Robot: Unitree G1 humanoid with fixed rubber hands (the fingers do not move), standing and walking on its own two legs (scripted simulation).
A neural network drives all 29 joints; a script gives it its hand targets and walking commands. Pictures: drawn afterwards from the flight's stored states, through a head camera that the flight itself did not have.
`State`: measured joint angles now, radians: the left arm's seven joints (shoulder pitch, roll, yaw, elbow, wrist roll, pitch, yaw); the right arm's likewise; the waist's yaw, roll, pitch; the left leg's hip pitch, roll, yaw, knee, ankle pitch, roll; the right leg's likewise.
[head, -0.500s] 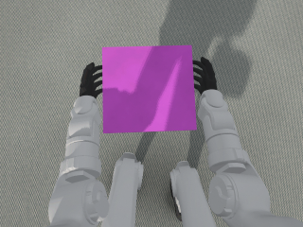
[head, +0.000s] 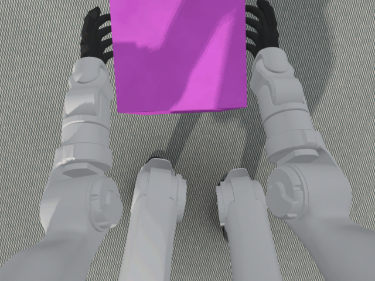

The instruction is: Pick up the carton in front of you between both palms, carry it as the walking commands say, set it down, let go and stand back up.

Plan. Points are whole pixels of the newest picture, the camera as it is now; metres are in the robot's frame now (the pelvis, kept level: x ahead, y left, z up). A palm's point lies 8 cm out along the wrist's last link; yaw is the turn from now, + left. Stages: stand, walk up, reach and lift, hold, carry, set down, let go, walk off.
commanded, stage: set down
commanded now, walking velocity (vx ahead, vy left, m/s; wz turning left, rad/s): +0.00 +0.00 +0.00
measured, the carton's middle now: (180, 64) +0.51 +0.09 -0.22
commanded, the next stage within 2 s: none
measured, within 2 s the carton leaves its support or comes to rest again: rests again in 0.72 s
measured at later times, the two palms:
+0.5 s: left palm (105, 64) +0.48 +0.24 -0.20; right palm (253, 56) +0.54 -0.05 -0.20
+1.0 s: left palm (110, 68) +0.48 +0.24 -0.22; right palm (255, 59) +0.54 -0.06 -0.22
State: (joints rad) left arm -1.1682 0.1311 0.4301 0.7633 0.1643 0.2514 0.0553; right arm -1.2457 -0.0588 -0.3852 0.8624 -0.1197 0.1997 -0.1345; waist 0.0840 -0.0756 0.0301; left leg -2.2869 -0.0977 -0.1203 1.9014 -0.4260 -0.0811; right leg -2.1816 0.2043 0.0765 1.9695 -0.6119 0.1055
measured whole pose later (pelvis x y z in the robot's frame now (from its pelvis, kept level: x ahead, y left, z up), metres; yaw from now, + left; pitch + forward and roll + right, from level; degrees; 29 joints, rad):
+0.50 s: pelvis +0.01 -0.01 -0.04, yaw +0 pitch +44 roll +0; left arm -1.22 0.20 0.45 0.88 0.11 0.21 0.01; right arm -1.34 -0.11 -0.26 0.98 -0.06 0.18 -0.19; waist 0.12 -0.08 0.16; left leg -2.32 -0.03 -0.09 2.05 -0.50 -0.09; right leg -2.25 0.23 0.07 2.13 -0.65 0.08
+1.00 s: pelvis +0.00 -0.01 -0.05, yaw -1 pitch +40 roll +0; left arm -1.29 0.24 0.43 0.99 0.13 0.16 -0.04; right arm -1.41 -0.17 -0.26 1.10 -0.07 0.13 -0.12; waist 0.12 -0.08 0.25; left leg -2.30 0.00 -0.07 2.10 -0.49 -0.06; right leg -2.24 0.20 0.05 2.18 -0.64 0.07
